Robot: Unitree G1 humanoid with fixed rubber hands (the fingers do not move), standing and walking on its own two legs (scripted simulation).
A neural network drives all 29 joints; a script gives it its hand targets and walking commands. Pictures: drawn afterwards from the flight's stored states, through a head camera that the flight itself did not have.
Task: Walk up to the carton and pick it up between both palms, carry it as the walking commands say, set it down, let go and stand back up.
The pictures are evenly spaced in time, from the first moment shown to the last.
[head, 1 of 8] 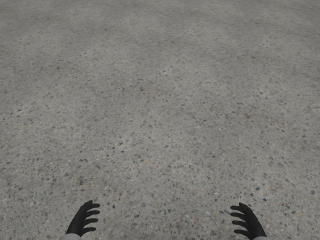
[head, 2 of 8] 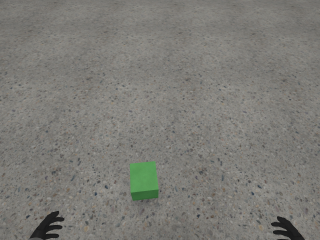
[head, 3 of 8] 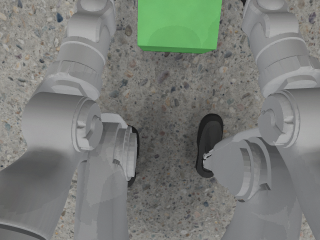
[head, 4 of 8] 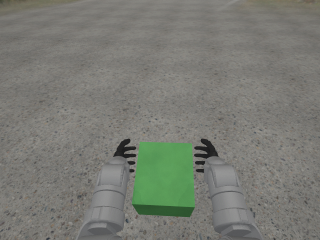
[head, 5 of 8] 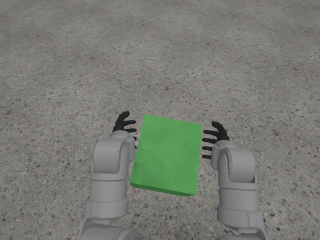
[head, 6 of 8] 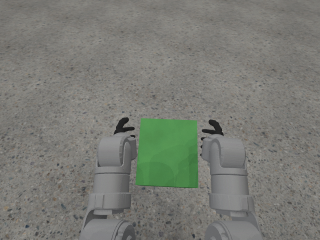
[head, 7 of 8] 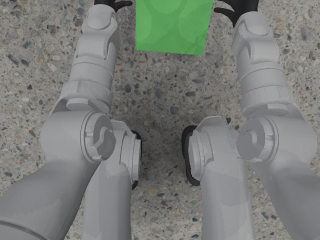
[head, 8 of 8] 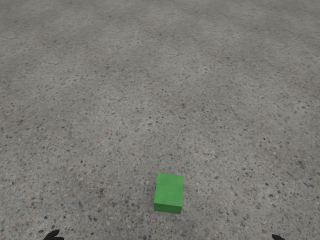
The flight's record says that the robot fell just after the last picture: no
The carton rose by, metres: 0.69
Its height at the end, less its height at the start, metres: +0.00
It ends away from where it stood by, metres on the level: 1.00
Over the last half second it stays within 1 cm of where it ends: yes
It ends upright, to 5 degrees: yes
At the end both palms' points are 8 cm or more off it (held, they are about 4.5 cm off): yes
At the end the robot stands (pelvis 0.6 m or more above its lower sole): yes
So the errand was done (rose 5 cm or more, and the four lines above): yes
